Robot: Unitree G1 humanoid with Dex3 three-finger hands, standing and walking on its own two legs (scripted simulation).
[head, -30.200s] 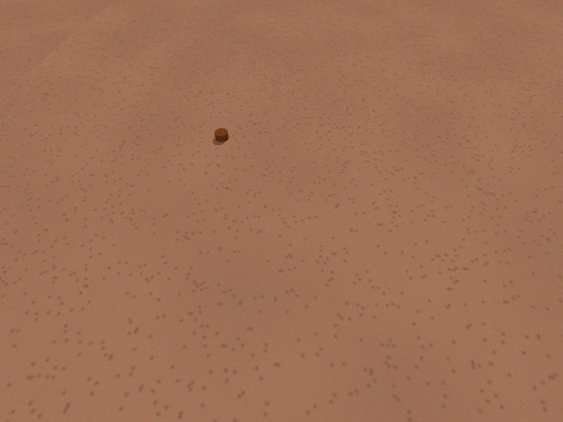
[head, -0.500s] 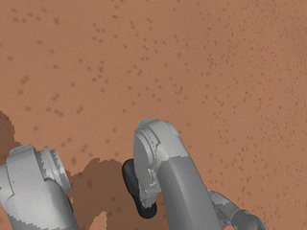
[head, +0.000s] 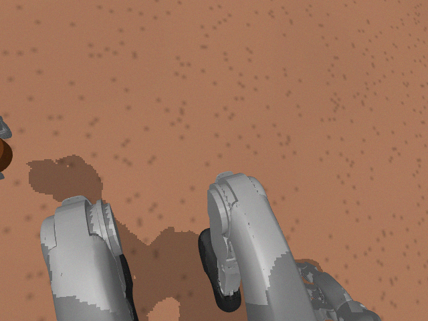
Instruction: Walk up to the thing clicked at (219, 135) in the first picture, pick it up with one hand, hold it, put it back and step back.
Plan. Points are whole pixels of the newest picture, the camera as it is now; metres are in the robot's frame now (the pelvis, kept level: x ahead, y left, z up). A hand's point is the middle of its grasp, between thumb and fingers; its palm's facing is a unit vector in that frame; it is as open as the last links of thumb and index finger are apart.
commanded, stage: settle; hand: left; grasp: from above
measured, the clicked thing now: out of the picture +0.43 +0.36 -0.19
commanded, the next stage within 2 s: lift in 0.04 s
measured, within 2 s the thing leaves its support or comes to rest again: neither
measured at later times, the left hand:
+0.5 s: hand out of the picture +0.39 +0.35 -0.08, palm faces -0.45 -0.14 -0.88, open 8.8 cm
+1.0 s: hand out of the picture +0.33 +0.33 +0.10, palm faces -0.40 -0.17 -0.90, open 9.0 cm
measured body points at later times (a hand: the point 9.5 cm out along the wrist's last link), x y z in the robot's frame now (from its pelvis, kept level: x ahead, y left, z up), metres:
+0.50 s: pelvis +0.00 +0.00 +0.05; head +0.20 +0.07 +0.45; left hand +0.41 +0.36 -0.03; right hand +0.10 -0.26 -0.06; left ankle +0.09 +0.13 -0.28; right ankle +0.10 -0.11 -0.28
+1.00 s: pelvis +0.00 +0.01 +0.19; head +0.15 +0.06 +0.62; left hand +0.35 +0.34 +0.15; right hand +0.17 -0.24 +0.08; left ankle +0.08 +0.13 -0.28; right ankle +0.10 -0.11 -0.28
